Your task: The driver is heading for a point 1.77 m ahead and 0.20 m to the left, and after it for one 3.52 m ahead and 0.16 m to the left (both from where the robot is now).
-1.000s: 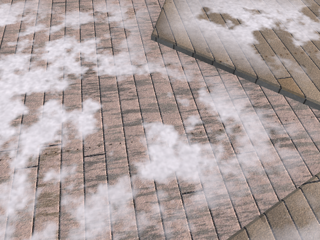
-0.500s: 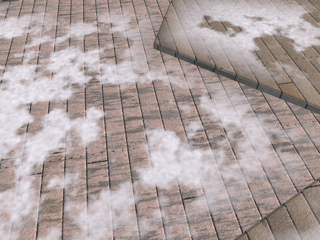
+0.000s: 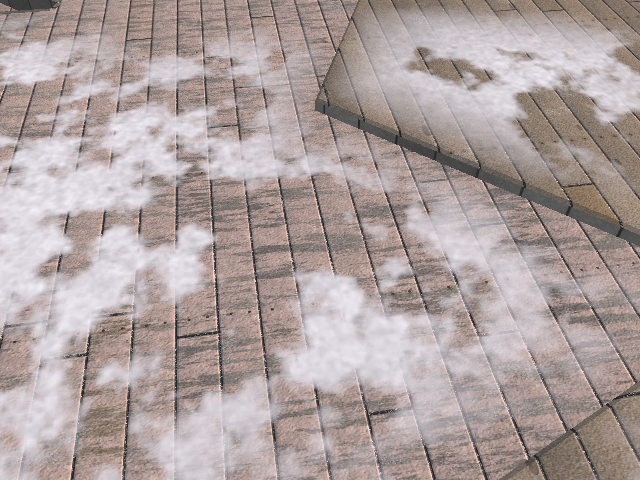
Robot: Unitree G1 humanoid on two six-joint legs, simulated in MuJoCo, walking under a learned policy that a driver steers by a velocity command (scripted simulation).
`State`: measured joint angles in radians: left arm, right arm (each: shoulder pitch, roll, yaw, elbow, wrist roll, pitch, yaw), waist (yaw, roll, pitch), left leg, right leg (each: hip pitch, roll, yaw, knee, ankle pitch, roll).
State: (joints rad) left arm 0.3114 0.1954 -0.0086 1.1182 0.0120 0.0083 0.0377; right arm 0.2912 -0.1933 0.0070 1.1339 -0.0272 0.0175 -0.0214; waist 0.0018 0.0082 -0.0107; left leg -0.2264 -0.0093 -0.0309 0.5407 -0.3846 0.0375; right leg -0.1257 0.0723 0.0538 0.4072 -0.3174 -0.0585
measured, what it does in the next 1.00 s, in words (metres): walks ahead: right foot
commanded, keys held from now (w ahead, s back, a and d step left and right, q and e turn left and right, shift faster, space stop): no key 0.92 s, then w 0.08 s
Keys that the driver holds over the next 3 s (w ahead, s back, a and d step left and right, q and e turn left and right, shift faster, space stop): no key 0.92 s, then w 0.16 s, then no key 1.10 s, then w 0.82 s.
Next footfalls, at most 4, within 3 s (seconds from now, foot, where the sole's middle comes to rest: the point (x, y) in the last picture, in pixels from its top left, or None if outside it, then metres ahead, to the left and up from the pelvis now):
0.38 right None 0.17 -0.09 -0.78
1.48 left None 0.23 0.09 -0.78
2.70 left None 0.46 0.16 -0.83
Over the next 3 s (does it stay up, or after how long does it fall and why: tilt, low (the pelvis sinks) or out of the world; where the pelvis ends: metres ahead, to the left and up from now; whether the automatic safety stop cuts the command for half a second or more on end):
stays up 0.49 0.11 -0.05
